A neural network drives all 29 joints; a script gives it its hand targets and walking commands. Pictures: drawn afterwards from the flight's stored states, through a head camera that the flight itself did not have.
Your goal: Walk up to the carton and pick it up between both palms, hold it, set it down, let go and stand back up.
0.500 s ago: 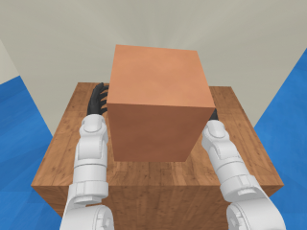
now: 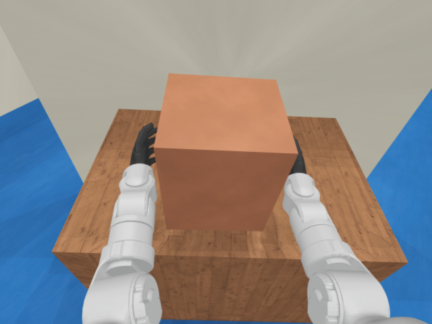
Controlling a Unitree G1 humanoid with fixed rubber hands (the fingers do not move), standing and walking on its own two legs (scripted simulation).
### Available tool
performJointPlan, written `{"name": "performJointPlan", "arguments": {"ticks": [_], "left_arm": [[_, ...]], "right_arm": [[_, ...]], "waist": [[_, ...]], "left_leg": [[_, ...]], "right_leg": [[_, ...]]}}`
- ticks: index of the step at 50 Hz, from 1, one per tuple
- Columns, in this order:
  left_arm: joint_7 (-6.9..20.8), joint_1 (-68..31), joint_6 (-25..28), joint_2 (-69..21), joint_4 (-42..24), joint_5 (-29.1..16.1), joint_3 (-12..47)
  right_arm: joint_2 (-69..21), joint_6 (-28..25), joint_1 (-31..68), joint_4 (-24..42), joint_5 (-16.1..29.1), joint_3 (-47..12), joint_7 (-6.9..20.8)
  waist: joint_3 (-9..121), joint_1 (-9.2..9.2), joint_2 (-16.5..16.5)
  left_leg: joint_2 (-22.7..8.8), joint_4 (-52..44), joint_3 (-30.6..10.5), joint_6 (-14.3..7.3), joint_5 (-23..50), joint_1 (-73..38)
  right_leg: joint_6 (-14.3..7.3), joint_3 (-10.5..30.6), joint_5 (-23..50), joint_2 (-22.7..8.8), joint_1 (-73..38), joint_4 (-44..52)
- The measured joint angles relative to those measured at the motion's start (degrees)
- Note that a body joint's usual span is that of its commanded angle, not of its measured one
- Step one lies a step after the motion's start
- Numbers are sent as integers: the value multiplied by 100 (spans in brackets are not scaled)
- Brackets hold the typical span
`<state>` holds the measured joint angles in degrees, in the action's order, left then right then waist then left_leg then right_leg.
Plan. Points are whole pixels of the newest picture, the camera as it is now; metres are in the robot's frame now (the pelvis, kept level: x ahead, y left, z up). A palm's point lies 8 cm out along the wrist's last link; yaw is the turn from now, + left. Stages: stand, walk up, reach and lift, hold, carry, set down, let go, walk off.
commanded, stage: set down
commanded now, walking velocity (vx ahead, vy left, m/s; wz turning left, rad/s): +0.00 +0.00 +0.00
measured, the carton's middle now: (218, 157) +0.40 +0.01 +0.10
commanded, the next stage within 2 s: none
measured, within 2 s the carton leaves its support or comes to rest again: rests again in 1.50 s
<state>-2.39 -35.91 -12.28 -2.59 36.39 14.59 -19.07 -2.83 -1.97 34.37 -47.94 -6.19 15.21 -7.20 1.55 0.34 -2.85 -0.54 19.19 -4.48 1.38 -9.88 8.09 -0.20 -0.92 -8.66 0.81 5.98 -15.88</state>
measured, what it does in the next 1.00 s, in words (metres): stands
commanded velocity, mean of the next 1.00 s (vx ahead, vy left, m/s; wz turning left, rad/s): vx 0.00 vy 0.00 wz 0.00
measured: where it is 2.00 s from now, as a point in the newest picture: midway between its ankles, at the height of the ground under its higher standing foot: outside the picture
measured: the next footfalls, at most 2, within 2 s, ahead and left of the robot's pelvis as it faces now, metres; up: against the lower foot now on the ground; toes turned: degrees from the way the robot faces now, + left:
none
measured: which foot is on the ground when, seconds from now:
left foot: down 0.00-1.00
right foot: down 0.00-1.00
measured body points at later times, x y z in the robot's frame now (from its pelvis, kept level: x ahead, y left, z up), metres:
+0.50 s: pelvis +0.01 +0.00 +0.00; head +0.03 +0.02 +0.45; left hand +0.41 +0.16 +0.06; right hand +0.40 -0.15 +0.06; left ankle +0.01 +0.13 -0.75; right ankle +0.00 -0.12 -0.75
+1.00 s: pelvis +0.02 +0.00 +0.00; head +0.06 +0.01 +0.44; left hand +0.42 +0.15 +0.03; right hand +0.42 -0.15 +0.03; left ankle +0.01 +0.13 -0.75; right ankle +0.00 -0.12 -0.75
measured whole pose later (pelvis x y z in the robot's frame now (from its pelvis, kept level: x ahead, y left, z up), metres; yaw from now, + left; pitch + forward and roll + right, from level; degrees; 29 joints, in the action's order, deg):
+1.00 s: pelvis +0.02 +0.00 +0.00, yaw -2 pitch +10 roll -1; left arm -4.8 -37.9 6.8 -2.6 54.5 14.1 -22.6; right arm -2.7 -12.0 36.7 -56.2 -14.8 23.4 -5.1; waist 5.4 2.6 -0.9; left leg -2.1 20.4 -0.9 1.6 -10.4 20.3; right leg -0.6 -0.6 -8.6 1.5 18.8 -17.1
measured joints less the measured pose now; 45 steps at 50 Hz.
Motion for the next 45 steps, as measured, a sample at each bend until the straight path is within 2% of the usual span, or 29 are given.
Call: {"name": "performJointPlan", "arguments": {"ticks": [8,15,34,45], "left_arm": [[-88,-192,362,-24,500,3,-105],[-116,-173,617,-54,686,-1,-192],[-182,-4,1345,-3,1191,-136,-155],[-232,-212,1713,-12,1691,-61,-333]], "right_arm": [[34,-156,155,-223,-144,290,102],[55,-297,202,-366,-195,351,138],[13,-675,92,-519,-462,450,159],[37,-836,212,-722,-727,704,206]], "waist": [[66,68,26],[85,160,37],[304,162,101],[397,250,156]], "left_leg": [[-43,-40,127,-1,21,158],[-84,-76,223,11,17,265],[-138,69,258,33,-53,888],[-159,89,353,28,-52,1125]], "right_leg": [[-2,81,60,25,200,35],[-17,134,63,51,350,36],[-44,41,14,73,923,-38],[-43,70,11,74,1193,-92]]}}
